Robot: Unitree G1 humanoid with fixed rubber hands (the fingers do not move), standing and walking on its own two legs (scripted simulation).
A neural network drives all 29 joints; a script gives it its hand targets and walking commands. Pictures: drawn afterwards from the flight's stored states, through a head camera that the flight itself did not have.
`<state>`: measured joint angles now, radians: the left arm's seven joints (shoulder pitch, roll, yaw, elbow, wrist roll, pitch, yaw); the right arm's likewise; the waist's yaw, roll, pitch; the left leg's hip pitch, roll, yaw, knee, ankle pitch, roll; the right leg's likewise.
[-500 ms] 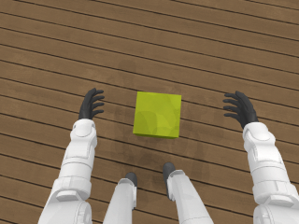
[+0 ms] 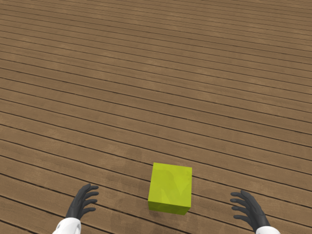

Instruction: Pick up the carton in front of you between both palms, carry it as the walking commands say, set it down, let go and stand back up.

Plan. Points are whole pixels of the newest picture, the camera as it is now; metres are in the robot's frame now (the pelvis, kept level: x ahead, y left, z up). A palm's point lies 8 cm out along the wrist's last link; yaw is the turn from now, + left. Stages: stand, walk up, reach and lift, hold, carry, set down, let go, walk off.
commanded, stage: let go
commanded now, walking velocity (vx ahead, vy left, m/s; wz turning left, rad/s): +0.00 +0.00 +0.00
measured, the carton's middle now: (169, 189) +0.39 -0.06 -0.65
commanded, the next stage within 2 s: stand in 0.48 s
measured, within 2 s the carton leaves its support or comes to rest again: neither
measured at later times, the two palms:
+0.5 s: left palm (71, 227) +0.16 +0.23 -0.07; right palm (263, 221) +0.16 -0.24 -0.06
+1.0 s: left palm (83, 223) +0.17 +0.22 -0.13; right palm out of the picture +0.10 -0.29 -0.12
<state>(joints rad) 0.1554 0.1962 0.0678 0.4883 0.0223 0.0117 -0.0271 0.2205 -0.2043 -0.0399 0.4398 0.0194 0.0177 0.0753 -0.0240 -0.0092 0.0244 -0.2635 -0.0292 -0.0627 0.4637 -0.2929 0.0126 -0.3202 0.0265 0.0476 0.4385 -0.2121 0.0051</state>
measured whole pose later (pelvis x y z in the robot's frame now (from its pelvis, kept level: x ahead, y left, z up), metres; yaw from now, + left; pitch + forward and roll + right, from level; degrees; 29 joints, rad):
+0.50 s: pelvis +0.00 +0.00 +0.00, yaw -1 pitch -4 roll -1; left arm 0.23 0.21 0.02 0.48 0.01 0.09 -0.03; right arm 0.22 -0.23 -0.03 0.40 -0.03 0.19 0.02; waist 0.00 0.01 0.07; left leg -0.08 -0.01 -0.04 0.49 -0.34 0.01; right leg -0.15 0.04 0.05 0.48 -0.26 0.00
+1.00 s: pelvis +0.05 -0.02 -0.02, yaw -7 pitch +5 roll +0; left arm 0.31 0.25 0.01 0.73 0.02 -0.03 0.02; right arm 0.35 -0.28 0.01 0.65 -0.02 -0.01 -0.06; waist -0.03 0.01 -0.10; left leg -0.23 0.05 0.07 0.65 -0.50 -0.02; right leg -0.37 0.10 0.13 0.70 -0.41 -0.03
